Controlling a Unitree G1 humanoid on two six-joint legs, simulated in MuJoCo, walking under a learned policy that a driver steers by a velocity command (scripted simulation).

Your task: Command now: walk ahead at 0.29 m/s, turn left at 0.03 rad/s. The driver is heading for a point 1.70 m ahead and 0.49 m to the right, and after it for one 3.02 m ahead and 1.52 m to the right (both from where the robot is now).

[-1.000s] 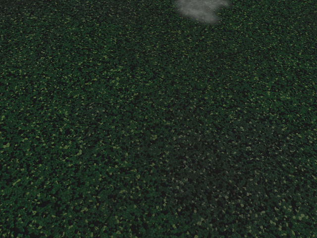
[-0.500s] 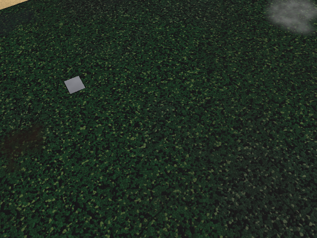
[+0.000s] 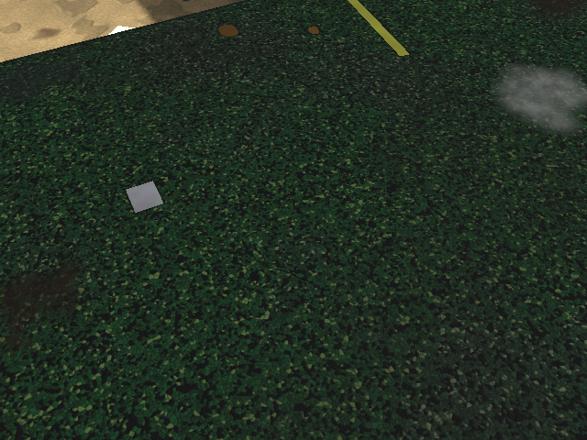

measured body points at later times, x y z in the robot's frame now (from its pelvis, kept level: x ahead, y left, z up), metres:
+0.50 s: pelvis +0.20 +0.05 +0.00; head +0.23 +0.06 +0.45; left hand +0.21 +0.30 -0.15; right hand +0.31 -0.22 -0.12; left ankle +0.24 +0.11 -0.73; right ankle +0.11 -0.09 -0.65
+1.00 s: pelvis +0.49 +0.00 -0.01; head +0.52 -0.01 +0.44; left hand +0.65 +0.24 -0.14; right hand +0.45 -0.24 -0.16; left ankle +0.34 +0.12 -0.63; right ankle +0.55 -0.05 -0.73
